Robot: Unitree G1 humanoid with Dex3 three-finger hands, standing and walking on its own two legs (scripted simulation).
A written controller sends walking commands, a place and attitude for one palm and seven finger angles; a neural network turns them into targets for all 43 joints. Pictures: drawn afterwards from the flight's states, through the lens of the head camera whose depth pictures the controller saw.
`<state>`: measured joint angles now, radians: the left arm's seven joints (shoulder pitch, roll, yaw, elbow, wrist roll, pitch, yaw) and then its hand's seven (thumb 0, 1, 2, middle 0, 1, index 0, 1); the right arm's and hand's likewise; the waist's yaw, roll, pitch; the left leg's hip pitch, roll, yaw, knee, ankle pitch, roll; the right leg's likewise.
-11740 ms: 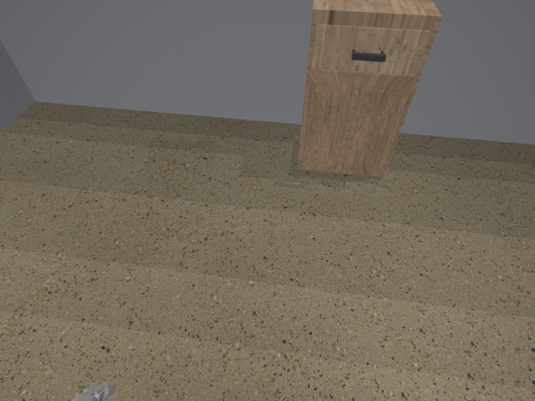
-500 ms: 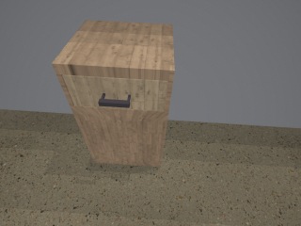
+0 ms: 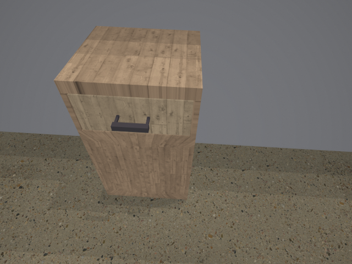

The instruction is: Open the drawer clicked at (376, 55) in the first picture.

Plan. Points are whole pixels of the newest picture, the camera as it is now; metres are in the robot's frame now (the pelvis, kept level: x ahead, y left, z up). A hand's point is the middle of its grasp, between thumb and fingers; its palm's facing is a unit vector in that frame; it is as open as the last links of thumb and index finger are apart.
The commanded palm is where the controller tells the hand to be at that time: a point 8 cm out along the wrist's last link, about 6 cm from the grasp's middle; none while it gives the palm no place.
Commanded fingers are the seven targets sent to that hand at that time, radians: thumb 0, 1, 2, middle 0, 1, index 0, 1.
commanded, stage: shuffle to correct the standing spot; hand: left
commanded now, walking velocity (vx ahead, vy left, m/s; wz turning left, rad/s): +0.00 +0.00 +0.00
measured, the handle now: (131, 122) +0.59 +0.20 -0.09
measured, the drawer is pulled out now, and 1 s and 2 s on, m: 0.00 0.00 0.00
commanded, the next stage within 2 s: come to a stop and stand still in 0.30 s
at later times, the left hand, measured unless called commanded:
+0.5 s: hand out of the picture +0.03 +0.17 -0.19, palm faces +0.05 -0.99 -0.15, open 7.4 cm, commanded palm none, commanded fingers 0.00 0.90 0.90 -0.20 -0.30 -0.20 -0.30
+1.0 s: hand (117, 258) +0.17 +0.17 -0.17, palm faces +0.02 -0.97 -0.25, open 7.3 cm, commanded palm none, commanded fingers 0.00 0.90 0.90 -0.20 -0.30 -0.20 -0.30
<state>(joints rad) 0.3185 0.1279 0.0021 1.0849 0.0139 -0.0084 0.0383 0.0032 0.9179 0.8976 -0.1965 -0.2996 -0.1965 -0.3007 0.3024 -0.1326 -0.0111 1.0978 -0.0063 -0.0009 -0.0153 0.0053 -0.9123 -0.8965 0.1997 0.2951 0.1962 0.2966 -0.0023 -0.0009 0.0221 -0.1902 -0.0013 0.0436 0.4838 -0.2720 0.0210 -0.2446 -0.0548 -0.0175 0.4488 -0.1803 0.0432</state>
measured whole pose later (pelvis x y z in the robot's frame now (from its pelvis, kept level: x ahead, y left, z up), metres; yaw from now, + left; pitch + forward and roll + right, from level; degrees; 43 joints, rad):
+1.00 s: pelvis +0.10 -0.02 -0.01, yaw +0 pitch +0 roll +0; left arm 0.17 0.15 0.03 0.97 0.02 0.00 0.05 0.00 0.91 0.90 -0.20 -0.30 -0.20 -0.30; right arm 0.24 -0.19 -0.06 1.07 0.00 0.06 -0.04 0.01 -0.91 -0.90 0.20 0.30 0.20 0.30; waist -0.01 0.04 0.10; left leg -0.29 0.01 0.02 0.94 -0.55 -0.01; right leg -0.24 -0.04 -0.12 0.55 -0.31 -0.03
